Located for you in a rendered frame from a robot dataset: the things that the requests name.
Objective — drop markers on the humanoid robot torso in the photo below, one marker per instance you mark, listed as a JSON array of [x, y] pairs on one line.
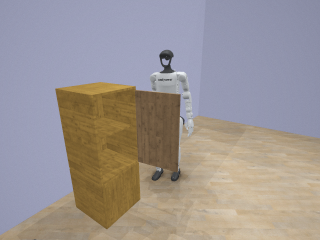
[[168, 83]]

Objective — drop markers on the right robot foot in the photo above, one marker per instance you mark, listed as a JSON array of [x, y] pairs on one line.
[[157, 174]]

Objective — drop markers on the left robot hand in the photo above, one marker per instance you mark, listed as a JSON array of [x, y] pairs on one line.
[[189, 124]]

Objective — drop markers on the cupboard door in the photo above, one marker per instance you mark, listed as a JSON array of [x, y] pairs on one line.
[[158, 128]]

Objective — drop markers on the robot left upper arm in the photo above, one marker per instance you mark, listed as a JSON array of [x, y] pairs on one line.
[[183, 78]]

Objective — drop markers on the robot left forearm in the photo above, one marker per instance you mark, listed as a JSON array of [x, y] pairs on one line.
[[188, 107]]

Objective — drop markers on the robot right upper arm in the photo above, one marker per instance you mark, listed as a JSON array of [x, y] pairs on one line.
[[153, 82]]

